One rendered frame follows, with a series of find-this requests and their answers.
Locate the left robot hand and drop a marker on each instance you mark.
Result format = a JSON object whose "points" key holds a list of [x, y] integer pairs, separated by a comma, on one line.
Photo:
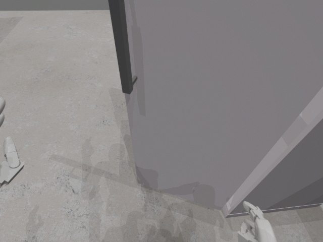
{"points": [[12, 166]]}

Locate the right robot hand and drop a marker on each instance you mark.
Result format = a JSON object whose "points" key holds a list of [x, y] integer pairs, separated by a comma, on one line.
{"points": [[261, 230]]}

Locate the handle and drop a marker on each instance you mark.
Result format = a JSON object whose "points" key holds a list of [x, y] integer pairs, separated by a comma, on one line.
{"points": [[118, 18]]}

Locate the fridge door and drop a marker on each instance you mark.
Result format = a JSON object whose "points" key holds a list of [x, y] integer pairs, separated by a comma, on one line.
{"points": [[218, 83]]}

